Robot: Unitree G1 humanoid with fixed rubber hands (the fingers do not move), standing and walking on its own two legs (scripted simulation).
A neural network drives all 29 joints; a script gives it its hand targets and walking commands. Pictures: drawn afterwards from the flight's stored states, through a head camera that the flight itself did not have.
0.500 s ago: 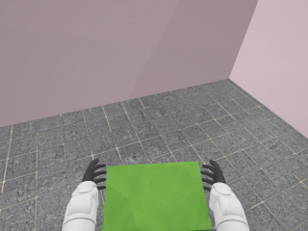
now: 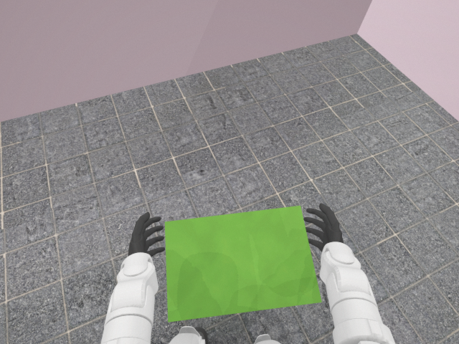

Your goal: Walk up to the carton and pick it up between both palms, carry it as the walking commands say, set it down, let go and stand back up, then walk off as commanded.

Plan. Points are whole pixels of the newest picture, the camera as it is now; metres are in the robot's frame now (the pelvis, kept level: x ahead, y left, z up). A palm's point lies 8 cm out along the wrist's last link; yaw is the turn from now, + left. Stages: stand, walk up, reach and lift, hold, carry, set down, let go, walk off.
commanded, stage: set down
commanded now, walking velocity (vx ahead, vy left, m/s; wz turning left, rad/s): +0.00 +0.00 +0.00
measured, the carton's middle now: (238, 262) +0.31 -0.03 -0.15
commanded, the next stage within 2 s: none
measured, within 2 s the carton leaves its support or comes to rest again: neither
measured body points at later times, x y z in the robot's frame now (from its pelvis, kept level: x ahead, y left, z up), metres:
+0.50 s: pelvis -0.03 -0.02 -0.08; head +0.13 -0.01 +0.34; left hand +0.34 +0.17 -0.16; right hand +0.35 -0.19 -0.15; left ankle +0.08 +0.09 -0.69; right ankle +0.01 -0.13 -0.69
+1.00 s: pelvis -0.04 +0.00 -0.16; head +0.17 +0.01 +0.23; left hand +0.36 +0.17 -0.27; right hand +0.37 -0.19 -0.25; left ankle +0.08 +0.09 -0.69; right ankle +0.01 -0.13 -0.69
